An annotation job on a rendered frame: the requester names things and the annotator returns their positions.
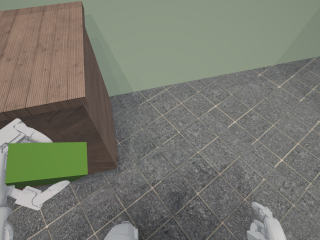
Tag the left robot forearm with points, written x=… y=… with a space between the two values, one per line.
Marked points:
x=6 y=228

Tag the left robot shin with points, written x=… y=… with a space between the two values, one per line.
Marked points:
x=126 y=222

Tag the table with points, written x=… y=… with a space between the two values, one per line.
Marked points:
x=51 y=81

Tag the left robot hand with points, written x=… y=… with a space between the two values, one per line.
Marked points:
x=17 y=132

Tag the right robot hand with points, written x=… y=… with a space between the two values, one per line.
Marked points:
x=270 y=229

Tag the sponge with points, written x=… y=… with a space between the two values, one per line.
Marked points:
x=36 y=164

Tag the left robot thigh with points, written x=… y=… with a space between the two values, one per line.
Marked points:
x=124 y=231

